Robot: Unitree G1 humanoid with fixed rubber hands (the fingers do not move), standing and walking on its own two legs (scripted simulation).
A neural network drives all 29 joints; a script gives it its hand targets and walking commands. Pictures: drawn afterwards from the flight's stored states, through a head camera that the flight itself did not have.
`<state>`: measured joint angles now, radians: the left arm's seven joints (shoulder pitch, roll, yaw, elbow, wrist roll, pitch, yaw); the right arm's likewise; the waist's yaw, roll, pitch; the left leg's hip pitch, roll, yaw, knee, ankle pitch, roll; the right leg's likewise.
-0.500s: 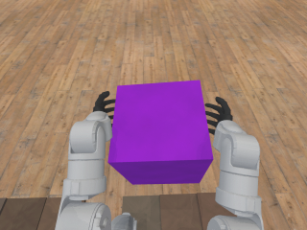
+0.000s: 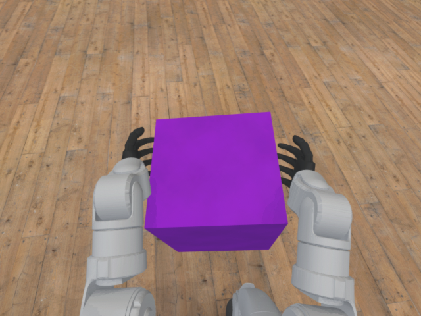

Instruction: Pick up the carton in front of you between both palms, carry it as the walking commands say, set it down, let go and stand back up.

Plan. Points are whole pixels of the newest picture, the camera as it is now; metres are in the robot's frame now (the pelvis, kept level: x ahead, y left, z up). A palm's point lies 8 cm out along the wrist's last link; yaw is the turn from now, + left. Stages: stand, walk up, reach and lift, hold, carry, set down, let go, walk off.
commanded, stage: carry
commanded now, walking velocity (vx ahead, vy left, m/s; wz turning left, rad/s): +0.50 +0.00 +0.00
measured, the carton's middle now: (218, 191) +0.35 -0.02 +0.00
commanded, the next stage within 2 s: none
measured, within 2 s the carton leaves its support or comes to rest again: neither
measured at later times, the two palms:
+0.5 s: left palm (155, 51) +0.68 +0.13 +0.10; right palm (271, 59) +0.68 -0.16 +0.09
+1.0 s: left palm out of the picture +1.01 +0.14 +0.09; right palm out of the picture +1.00 -0.15 +0.10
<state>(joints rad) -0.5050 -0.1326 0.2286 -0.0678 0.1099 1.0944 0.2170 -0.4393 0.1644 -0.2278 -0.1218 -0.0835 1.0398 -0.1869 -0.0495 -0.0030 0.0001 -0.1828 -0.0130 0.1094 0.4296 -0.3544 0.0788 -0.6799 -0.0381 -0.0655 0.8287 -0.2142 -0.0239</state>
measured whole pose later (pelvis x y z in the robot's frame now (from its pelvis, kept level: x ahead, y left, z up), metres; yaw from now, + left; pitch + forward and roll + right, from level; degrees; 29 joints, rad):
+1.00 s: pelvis +0.68 +0.00 -0.01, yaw -2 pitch +5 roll -1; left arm -0.44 -0.14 0.22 -0.16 0.10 1.12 0.20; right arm -0.40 0.19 -0.20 -0.21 -0.10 1.08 -0.19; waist -0.01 0.00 -0.03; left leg -0.11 -0.01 0.16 0.29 -0.27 0.07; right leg -0.64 -0.08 -0.09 0.70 -0.14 0.01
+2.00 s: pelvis +0.94 +0.00 -0.03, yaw +0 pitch +3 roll +0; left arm -0.16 -0.13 0.07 -0.33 0.12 1.26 0.19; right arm -0.13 0.13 -0.04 -0.36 -0.11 1.24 -0.16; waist 0.00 0.00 -0.16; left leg -0.25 0.05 0.14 0.56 -0.36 0.01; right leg -0.26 -0.06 -0.17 0.56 -0.34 -0.01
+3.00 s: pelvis +0.89 -0.01 -0.02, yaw +0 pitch +2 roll +0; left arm -0.22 -0.14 0.18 0.19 0.24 0.72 0.03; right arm -0.20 0.14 -0.15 0.18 -0.24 0.71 -0.04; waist 0.00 0.00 -0.11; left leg -0.29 0.05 0.15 0.51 -0.25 0.01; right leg -0.31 -0.05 -0.18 0.51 -0.24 -0.03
